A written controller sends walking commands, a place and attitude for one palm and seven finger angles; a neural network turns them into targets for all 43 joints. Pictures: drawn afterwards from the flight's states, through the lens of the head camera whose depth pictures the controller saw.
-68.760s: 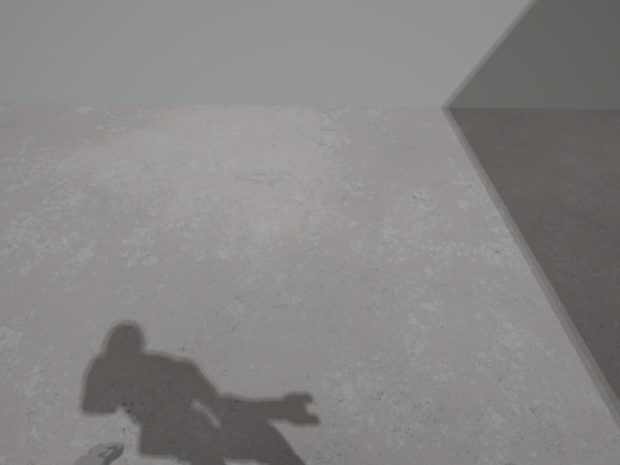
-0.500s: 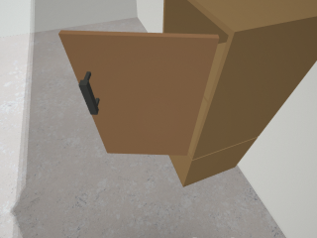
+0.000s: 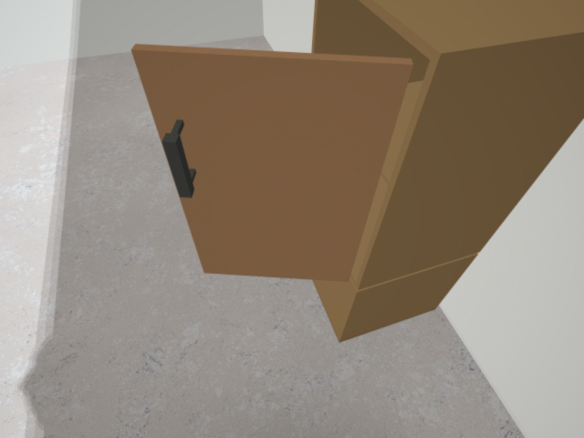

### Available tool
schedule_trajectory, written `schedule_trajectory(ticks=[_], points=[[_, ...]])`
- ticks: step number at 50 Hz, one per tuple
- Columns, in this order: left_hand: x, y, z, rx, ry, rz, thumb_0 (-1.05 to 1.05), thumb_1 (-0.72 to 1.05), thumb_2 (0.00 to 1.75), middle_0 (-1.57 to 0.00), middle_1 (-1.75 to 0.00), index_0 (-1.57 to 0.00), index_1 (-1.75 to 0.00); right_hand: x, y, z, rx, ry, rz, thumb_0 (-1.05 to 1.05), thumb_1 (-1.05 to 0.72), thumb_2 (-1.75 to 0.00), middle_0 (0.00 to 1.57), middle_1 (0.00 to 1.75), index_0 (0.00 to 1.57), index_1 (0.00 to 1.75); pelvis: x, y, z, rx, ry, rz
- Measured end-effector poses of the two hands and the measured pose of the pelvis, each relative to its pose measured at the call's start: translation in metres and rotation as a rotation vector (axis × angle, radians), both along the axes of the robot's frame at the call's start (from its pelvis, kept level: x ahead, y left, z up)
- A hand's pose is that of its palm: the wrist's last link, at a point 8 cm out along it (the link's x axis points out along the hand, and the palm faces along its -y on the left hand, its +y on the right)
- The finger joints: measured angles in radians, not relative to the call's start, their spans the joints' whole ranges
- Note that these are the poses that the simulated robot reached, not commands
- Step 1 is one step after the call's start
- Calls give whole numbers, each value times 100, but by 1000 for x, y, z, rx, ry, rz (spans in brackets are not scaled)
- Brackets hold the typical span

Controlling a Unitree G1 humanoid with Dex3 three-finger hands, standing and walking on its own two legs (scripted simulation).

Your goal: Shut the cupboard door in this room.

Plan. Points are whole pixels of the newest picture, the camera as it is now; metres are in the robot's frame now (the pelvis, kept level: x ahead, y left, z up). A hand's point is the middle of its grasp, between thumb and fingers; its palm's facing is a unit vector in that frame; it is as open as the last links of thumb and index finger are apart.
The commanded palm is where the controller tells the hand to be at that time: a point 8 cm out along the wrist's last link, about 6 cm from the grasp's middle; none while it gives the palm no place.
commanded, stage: come to a stop and stand still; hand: left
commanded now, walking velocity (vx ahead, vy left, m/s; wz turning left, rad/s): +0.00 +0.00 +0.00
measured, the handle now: (182, 159) +0.51 +0.23 +0.07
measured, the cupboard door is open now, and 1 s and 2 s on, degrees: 68 68 68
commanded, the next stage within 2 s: look again from close up in 0.32 s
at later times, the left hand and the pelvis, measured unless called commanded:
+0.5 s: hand out of the picture -0.02 +0.18 -0.17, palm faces -0.01 -0.98 -0.17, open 7.4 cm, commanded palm none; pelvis -0.01 +0.02 +0.01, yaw -1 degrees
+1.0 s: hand out of the picture -0.05 +0.19 -0.17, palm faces +0.00 -0.98 -0.19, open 7.4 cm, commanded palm none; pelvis -0.04 +0.02 +0.01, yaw -1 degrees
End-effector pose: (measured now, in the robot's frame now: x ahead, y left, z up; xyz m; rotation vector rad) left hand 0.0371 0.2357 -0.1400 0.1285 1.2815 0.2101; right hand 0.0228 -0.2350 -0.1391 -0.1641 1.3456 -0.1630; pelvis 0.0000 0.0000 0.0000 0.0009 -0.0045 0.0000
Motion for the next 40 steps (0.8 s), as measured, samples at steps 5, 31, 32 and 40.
schedule_trajectory(ticks=[5,31,32,40], points=[[-26,12,-3,-26,73,8,0,91,89,-20,-30,-20,-30,-16,27,10,-2,5,-16,0,-92,-90,20,30,20,30,1,12,7,-2,-10,-3],[-55,7,-4,-27,73,-76,1,91,89,-20,-30,-20,-30,-43,44,-1,25,-47,-31,1,-91,-90,20,30,20,30,-20,28,3,-4,-49,-17],[-54,9,-3,-25,61,-78,1,91,89,-20,-30,-20,-30,-43,44,-1,25,-54,-28,1,-92,-90,20,30,20,30,-22,29,3,-3,-51,-17],[-60,16,3,-8,24,-86,0,91,89,-20,-30,-19,-30,-53,41,1,32,-71,-14,1,-91,-90,20,30,20,30,-36,28,5,5,-48,-19]])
